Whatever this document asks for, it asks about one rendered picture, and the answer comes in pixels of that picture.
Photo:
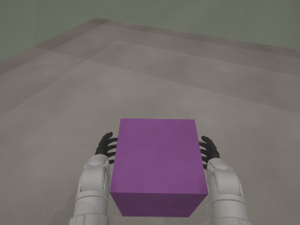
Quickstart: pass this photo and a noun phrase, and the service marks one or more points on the right robot hand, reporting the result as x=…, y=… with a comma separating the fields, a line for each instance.
x=210, y=152

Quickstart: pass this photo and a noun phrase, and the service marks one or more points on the carton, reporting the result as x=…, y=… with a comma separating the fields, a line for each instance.
x=158, y=168

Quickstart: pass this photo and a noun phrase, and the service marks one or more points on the robot left forearm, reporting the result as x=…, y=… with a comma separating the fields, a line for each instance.
x=91, y=203

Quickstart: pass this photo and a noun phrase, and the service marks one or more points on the left robot hand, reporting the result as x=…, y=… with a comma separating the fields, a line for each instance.
x=103, y=146

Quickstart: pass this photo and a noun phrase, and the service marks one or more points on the robot right forearm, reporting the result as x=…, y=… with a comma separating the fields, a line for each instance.
x=227, y=196

